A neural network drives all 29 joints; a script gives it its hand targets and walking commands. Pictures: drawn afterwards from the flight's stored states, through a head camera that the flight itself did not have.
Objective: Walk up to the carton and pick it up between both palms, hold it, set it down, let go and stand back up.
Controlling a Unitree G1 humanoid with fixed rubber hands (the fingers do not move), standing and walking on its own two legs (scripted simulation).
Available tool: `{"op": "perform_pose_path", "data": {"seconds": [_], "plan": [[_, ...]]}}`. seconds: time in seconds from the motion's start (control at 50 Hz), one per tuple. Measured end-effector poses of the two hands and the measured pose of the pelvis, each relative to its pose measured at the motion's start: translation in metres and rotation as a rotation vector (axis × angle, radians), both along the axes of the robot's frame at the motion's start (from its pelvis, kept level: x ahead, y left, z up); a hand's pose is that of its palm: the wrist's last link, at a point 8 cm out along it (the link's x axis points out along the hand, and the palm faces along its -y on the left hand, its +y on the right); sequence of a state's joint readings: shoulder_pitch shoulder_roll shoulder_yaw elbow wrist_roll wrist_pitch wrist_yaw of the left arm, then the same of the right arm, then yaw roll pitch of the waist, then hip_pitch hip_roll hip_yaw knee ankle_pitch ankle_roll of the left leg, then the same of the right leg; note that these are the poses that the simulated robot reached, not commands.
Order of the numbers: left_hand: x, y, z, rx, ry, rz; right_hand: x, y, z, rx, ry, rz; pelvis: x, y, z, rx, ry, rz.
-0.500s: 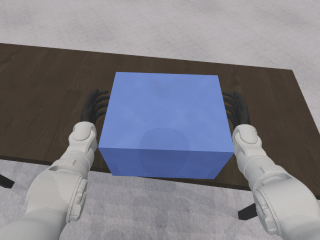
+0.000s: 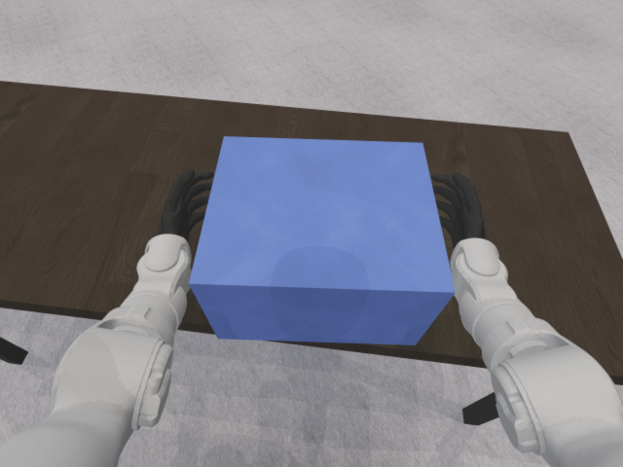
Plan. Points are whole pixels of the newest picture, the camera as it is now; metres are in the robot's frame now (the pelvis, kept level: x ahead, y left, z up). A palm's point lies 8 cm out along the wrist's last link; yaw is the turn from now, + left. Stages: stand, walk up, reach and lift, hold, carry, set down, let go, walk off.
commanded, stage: reach and lift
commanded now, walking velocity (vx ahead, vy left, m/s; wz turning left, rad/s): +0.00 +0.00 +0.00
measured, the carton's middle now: (319, 241) +0.45 +0.02 -0.01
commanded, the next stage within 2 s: none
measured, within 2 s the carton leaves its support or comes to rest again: leaves its support in 0.82 s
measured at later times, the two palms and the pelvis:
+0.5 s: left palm (172, 232) +0.42 +0.22 +0.05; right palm (465, 240) +0.42 -0.17 +0.05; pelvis +0.01 +0.00 +0.02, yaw +2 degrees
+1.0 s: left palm (163, 246) +0.39 +0.22 +0.05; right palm (468, 253) +0.39 -0.16 +0.06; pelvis +0.01 +0.01 +0.04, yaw +0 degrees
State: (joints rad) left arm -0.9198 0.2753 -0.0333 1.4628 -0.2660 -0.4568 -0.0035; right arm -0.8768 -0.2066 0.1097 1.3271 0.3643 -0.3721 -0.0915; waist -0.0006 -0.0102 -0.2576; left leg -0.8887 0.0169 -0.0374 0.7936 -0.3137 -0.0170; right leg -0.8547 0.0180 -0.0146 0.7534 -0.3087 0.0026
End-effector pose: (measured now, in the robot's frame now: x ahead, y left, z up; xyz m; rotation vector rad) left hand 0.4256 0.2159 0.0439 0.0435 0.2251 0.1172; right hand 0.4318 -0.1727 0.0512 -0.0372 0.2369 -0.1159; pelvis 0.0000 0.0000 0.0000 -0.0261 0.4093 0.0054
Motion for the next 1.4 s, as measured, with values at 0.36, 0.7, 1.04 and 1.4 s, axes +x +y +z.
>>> {"op": "perform_pose_path", "data": {"seconds": [0.36,0.7,1.04,1.4], "plan": [[-0.002,0.001,0.001,0.012,-0.007,-0.018,-0.005,0.001,0.002,-0.027,-0.007,0.001,0.003,0.000,0.012,-0.002,-0.041,0.014],[-0.007,0.003,0.000,-0.008,-0.015,-0.025,-0.013,0.004,0.002,-0.048,-0.029,0.009,0.023,0.011,0.031,-0.005,-0.081,0.024],[-0.040,0.008,0.007,0.023,-0.108,-0.014,-0.043,0.010,0.009,-0.085,-0.147,0.018,0.008,0.010,0.039,-0.006,-0.094,0.007],[-0.034,0.004,0.028,0.040,-0.083,-0.018,-0.039,0.006,0.023,-0.073,-0.123,0.014,-0.003,0.008,0.040,0.007,-0.075,0.000]]}}
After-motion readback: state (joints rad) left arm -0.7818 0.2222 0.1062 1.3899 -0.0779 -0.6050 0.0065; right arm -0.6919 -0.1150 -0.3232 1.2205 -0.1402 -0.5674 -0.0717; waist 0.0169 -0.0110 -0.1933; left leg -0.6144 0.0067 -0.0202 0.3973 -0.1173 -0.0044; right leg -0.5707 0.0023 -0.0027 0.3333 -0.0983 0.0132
